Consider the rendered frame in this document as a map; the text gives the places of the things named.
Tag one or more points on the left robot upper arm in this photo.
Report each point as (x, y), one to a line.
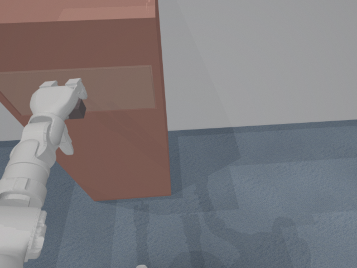
(22, 234)

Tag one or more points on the left robot forearm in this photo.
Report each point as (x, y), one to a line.
(23, 183)

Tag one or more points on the drawer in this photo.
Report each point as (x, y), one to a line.
(108, 88)

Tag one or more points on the cabinet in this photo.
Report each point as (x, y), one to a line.
(118, 154)

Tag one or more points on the left robot hand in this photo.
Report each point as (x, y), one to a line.
(60, 101)

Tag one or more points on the handle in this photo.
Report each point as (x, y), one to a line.
(79, 110)

